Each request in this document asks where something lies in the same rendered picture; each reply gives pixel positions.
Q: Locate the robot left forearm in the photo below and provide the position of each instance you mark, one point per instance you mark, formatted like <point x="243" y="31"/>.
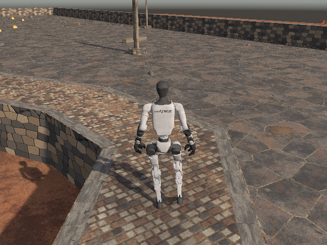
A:
<point x="139" y="135"/>

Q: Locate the right robot upper arm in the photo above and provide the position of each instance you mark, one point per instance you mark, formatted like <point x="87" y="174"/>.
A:
<point x="182" y="117"/>

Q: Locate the right robot foot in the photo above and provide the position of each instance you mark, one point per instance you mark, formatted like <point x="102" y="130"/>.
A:
<point x="180" y="199"/>

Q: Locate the left robot upper arm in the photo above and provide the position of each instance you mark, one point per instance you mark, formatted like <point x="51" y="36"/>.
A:
<point x="144" y="116"/>

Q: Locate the right robot hand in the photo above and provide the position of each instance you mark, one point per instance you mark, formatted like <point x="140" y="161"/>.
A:
<point x="192" y="147"/>

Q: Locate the left robot hand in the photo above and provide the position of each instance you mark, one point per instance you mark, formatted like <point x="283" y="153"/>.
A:
<point x="141" y="145"/>

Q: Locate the robot right forearm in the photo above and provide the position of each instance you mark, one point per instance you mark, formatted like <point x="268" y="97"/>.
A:
<point x="189" y="135"/>

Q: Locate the robot head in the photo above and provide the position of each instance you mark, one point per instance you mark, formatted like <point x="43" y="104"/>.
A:
<point x="162" y="90"/>

